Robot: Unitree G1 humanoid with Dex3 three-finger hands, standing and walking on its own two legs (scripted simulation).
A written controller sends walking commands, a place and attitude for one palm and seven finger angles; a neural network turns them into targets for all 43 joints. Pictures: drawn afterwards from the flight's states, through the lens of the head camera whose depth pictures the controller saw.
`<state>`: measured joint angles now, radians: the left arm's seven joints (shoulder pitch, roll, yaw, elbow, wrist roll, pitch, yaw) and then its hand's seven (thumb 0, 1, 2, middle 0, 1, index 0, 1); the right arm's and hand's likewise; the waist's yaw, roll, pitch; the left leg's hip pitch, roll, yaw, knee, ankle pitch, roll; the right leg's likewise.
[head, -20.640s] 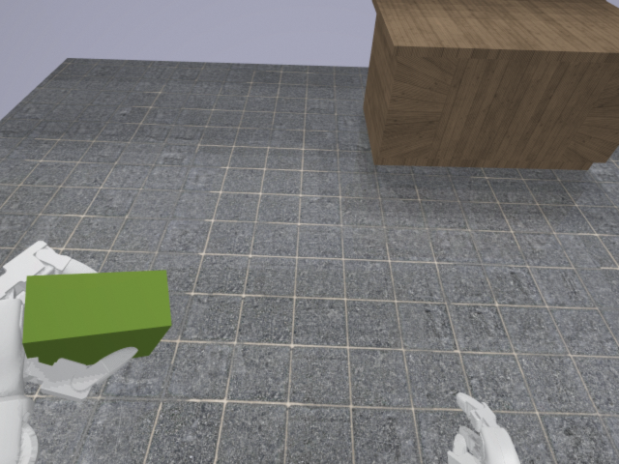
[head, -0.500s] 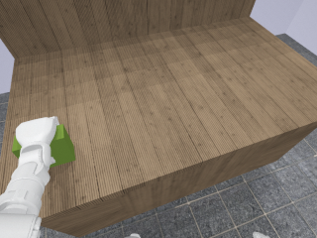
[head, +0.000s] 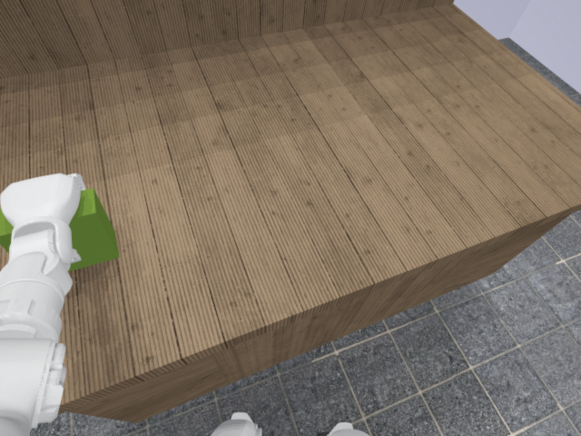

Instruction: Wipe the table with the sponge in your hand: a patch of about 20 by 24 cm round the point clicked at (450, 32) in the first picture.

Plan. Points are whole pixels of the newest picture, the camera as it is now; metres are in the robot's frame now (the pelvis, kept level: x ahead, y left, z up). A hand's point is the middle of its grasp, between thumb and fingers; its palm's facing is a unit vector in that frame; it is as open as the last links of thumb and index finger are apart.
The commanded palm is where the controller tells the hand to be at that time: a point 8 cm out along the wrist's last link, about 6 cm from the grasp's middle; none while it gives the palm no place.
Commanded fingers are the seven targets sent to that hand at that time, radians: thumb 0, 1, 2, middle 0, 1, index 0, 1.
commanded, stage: wipe forward along the first lane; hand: left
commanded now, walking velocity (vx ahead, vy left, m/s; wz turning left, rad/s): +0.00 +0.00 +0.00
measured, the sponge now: (68, 241) +0.39 +0.36 -0.03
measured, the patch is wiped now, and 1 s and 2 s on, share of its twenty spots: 0.45 0.45 0.65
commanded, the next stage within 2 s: slide across to the middle lane in 0.26 s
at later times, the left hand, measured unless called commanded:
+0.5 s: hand (64, 201) +0.44 +0.36 +0.01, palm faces -0.17 +0.03 -0.99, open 9.9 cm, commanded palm +0.43 +0.32 +0.05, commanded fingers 0.00 0.10 1.30 -1.20 -1.60 -1.20 -1.60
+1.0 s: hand (103, 198) +0.45 +0.31 +0.01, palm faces -0.14 -0.02 -0.99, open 9.9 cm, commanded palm +0.44 +0.28 +0.05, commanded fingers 0.00 0.10 1.30 -1.20 -1.60 -1.20 -1.60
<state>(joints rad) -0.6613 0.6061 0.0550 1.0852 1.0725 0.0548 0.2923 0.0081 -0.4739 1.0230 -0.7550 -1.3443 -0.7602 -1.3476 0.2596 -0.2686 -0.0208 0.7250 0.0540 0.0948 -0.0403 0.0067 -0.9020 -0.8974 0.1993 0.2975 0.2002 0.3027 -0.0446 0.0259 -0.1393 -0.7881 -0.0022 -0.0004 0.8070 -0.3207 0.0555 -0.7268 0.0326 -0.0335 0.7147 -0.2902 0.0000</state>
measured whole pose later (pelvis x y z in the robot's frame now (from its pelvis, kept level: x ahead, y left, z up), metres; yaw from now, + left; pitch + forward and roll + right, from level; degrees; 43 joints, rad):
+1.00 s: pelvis +0.04 +0.00 +0.01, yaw +0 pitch +17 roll -3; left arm -0.68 0.48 -0.02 1.09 1.05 0.16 0.33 0.00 -0.47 1.03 -0.75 -1.35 -0.76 -1.35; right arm 0.24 -0.25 -0.04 0.77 0.04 0.12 -0.01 0.01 -0.90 -0.90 0.20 0.30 0.20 0.30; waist -0.05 0.03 -0.14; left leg -0.67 0.00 0.01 0.72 -0.33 0.05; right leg -0.61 0.03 -0.02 0.61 -0.30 0.00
